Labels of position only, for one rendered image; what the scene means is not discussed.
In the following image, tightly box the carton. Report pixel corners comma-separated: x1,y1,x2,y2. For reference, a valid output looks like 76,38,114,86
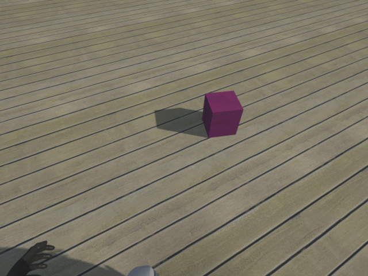
202,91,243,138

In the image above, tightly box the left robot hand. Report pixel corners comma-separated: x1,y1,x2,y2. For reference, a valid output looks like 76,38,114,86
7,241,55,276

